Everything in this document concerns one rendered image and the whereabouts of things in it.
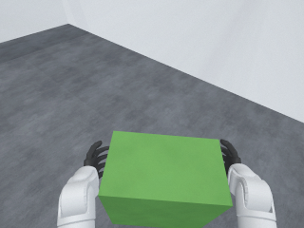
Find left robot forearm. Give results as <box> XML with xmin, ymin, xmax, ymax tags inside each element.
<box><xmin>57</xmin><ymin>165</ymin><xmax>99</xmax><ymax>228</ymax></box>

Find right robot hand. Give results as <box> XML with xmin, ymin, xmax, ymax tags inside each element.
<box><xmin>220</xmin><ymin>139</ymin><xmax>241</xmax><ymax>179</ymax></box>

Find carton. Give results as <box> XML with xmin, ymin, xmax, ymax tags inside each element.
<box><xmin>98</xmin><ymin>130</ymin><xmax>233</xmax><ymax>228</ymax></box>

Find right robot forearm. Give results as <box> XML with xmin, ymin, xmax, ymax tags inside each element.
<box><xmin>227</xmin><ymin>163</ymin><xmax>277</xmax><ymax>228</ymax></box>

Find left robot hand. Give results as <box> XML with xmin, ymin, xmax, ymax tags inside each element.
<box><xmin>84</xmin><ymin>141</ymin><xmax>110</xmax><ymax>178</ymax></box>

